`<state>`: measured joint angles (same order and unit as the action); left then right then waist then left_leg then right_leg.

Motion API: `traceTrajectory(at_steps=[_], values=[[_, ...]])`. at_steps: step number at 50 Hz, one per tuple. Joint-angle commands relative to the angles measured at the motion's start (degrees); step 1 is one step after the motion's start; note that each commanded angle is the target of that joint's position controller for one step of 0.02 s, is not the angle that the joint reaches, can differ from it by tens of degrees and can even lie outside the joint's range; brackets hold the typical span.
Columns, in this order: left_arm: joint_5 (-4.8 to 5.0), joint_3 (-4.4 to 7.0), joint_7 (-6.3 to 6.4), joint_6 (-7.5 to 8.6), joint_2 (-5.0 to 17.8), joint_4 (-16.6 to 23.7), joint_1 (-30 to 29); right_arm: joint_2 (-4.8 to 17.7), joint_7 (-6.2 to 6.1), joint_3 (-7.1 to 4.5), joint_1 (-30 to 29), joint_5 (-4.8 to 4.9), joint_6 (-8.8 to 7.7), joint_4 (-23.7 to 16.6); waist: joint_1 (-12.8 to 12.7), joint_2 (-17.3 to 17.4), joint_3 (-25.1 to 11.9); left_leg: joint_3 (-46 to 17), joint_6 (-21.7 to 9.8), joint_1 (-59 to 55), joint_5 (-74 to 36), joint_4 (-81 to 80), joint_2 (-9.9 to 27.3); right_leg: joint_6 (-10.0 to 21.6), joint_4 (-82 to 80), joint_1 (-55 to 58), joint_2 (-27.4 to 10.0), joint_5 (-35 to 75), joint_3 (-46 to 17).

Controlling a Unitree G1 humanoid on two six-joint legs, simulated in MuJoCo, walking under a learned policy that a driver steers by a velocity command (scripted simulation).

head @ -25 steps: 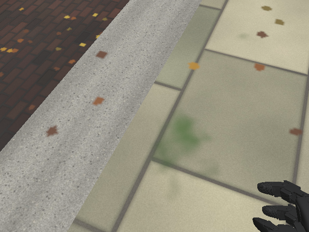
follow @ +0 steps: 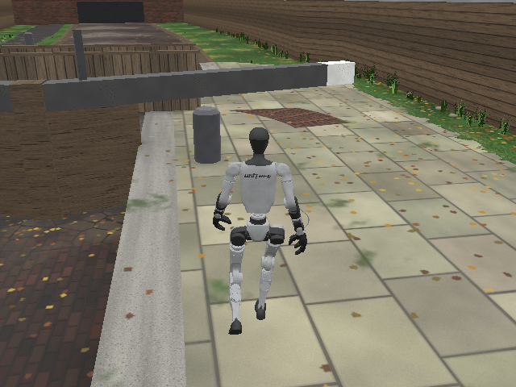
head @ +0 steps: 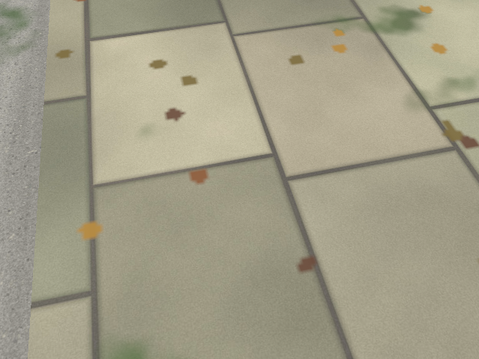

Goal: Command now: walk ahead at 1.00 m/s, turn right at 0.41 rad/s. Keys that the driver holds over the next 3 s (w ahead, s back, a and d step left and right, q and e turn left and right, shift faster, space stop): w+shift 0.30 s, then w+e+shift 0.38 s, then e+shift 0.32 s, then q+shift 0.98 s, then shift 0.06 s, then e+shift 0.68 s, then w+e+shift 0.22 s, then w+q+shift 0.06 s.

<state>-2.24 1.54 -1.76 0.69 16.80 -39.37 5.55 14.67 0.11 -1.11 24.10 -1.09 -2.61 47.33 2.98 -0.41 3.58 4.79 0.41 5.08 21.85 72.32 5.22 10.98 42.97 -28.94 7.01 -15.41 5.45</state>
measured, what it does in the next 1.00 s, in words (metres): walks ahead, turning right: left foot, then right foot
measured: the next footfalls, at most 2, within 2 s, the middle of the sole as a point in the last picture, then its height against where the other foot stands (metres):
left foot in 0.36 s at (196, 308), level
right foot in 0.82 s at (279, 188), level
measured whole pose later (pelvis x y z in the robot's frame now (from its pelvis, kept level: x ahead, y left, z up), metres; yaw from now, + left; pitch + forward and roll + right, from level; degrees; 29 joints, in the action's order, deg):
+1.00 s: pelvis +0.89 -0.09 +0.02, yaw -35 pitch +1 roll -1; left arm 0.2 4.4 0.7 0.5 17.7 -46.1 15.3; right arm 13.2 -1.3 -0.3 2.9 -2.5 -1.1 37.2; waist -2.4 -0.2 8.8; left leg -4.5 5.0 33.9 25.4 75.6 6.0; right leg 11.4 27.3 -21.2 14.4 -5.6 -1.3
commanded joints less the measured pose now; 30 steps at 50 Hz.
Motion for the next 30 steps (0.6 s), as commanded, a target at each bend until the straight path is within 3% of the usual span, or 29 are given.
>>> traceTrajectory(at_steps=[1,3,4,5,7,9,12,14,16,17,18,19,20,21,22,23,25,26,28,30], values=[[0.4,4.77,2.37,1.1,12.04,-2.31,14.67,9.27,-0.09,-1.27,-7.2,0.55,-2.57,-9.65,-6.2,3.5,-6.4,-6.01,-1.5,39.94,-3.85,10.56,1.46,8.49,-27.8,36.7,-20.59,0.38,-37.26],[0.7,3.13,2.86,3.06,7.63,-3.22,11.82,7.54,0.55,-0.7,-4.9,-1.19,-0.69,-8.17,-1.23,4.24,-2.6,-7.07,-0.68,30.98,-3.52,3.04,3.98,6.48,-29.89,22.2,-16.02,6.04,-28.58],[1.19,2.32,2.77,3.78,5.41,-3.99,11.49,6.6,1.1,-0.62,-4.64,-1.56,0.26,-7.23,-0.25,4.43,-2.13,-7.2,-0.28,29.27,-3.23,-0.32,4.9,5.28,-31.69,19.37,-13.4,4.86,-24.8],[1.57,2.22,2.53,4.47,5.54,-4.6,13.01,5.61,1.62,-0.32,-5.43,-1.67,0.74,-8.15,-0.11,1.45,-1.24,-6.53,0.41,29.43,-2.94,-4.1,5.31,6.04,-33.24,17.34,-13.77,7.16,-24.09],[2.09,2.41,1.8,5.41,5.8,-6.15,15.77,4.83,1.99,0.18,-14.4,-1.54,0.8,-11.09,-2.3,0.67,3.51,-4.09,0.99,33.33,-9.06,-12.88,5.55,5.91,-37.15,15.51,-11.84,12.44,-19.7],[2.16,2.51,1.23,5.99,6.01,-6.47,16.12,4.1,2.46,0.7,-20.21,-1.01,0.14,-12.79,-3.58,1.28,4.91,-2.29,0.21,31.4,-19.55,-24.39,4.14,4.17,-38.6,15.0,-8.9,18.61,-14.89],[3.17,2.66,1.06,7.13,7.46,-8.38,19.45,3.59,3.08,0.95,-24.29,0.14,-0.61,-13.6,-5.53,0.86,3.96,0.25,-2.68,22.45,-34.41,-36.31,0.48,1.87,-43.27,18.15,-10.95,29.55,-13.06],[2.66,2.78,1.39,7.06,9.08,-9.83,20.63,4.98,2.62,0.52,-24.69,0.0,-0.69,-13.52,-5.37,0.1,2.54,1.38,-4.65,21.66,-33.19,-40.1,-2.39,0.3,-40.24,27.32,-12.13,44.41,-11.08],[1.51,3.12,2.09,6.38,11.42,-10.9,21.44,7.74,1.64,-0.65,-20.55,-0.62,-0.72,-12.64,-2.51,-2.89,-3.12,1.74,-6.04,15.42,-24.04,-39.76,-6.94,-1.37,-29.22,34.56,-14.12,66.6,-11.29],[0.47,3.35,2.53,5.64,12.78,-11.23,20.61,10.03,0.74,-1.74,-12.36,-0.48,-0.65,-10.6,2.01,-4.17,-7.91,-0.1,-6.73,7.09,-18.42,-38.84,-8.16,-1.85,-18.7,34.73,-14.99,71.03,-12.3],[-0.11,3.6,2.91,4.82,13.8,-10.95,17.25,11.71,-0.37,-2.75,0.01,-0.5,-0.44,-7.09,9.15,-3.66,-12.69,-1.15,-7.06,-5.41,-14.55,-40.32,-6.92,-2.05,-3.39,29.23,-13.89,65.9,-11.65],[-0.65,2.49,2.93,4.95,9.25,-9.87,16.68,16.09,-1.74,-4.23,10.79,-1.55,-0.27,-5.02,12.51,0.35,-18.96,-11.55,-7.74,-19.39,0.09,-37.01,3.31,-2.06,17.42,17.66,-10.37,47.82,-10.7],[3.21,0.29,1.79,5.29,-0.26,-7.51,26.76,20.45,-1.05,-5.47,7.87,-3.49,-0.74,-4.86,2.75,21.58,-26.47,-45.17,-15.47,-32.33,17.32,-47.96,20.53,-4.2,40.73,-4.18,0.23,-9.84,-10.8],[2.03,0.88,2.34,5.47,6.08,-7.79,19.35,14.13,0.05,-4.68,3.15,-2.2,-0.63,-6.08,4.67,9.88,-22.63,-50.69,-12.75,-26.47,21.46,-56.0,17.74,-2.33,42.27,-8.56,-2.97,-5.87,-13.39],[2.46,1.26,2.3,5.21,6.75,-7.0,14.42,10.63,0.22,-3.94,-2.59,-2.04,-1.16,-6.02,2.53,5.33,-12.29,-38.84,-11.5,-16.54,15.9,-56.73,16.75,-2.71,39.66,-10.07,-6.66,0.96,-12.7],[1.92,0.9,1.92,4.75,6.12,-6.95,12.51,8.14,0.52,-3.53,-4.52,-2.15,-1.51,-5.18,1.26,-0.61,-7.83,-31.95,-10.75,-9.22,6.98,-57.94,15.08,-2.9,36.9,-8.57,-8.81,2.94,-11.77],[1.11,0.57,0.63,2.85,3.32,-6.38,12.31,5.22,0.34,-2.52,-3.85,-2.01,-2.19,-2.72,-1.76,1.12,-3.11,-20.54,-9.01,0.63,-0.56,-60.61,12.49,-3.63,35.52,-6.05,-11.08,2.27,-11.11],[1.08,0.35,0.11,1.9,1.75,-5.87,11.58,4.43,0.58,-2.27,-3.32,-1.44,-2.72,-1.57,-2.79,1.86,-1.7,-16.45,-8.04,2.56,-2.1,-62.1,11.95,-3.89,34.87,-6.62,-12.19,1.69,-10.96],[0.98,-0.12,-0.85,0.56,-0.07,-3.47,7.33,4.65,1.11,-2.33,-2.99,-0.13,-3.84,-0.04,-3.91,3.31,1.98,-8.0,-5.94,4.77,-8.16,-64.94,11.18,-4.49,32.0,-10.99,-14.25,3.64,-9.72],[0.84,-0.58,-1.58,0.36,-0.68,-0.76,1.47,4.08,1.36,-2.18,-3.48,-0.14,-4.61,0.67,-4.17,4.26,4.35,1.29,-4.42,7.07,-17.5,-66.82,7.74,-4.76,25.93,-12.23,-13.99,10.2,-6.83]])
Over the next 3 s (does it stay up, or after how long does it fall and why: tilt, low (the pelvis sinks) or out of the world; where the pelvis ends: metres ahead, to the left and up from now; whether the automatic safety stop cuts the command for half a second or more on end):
stays up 1.12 -0.23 0.05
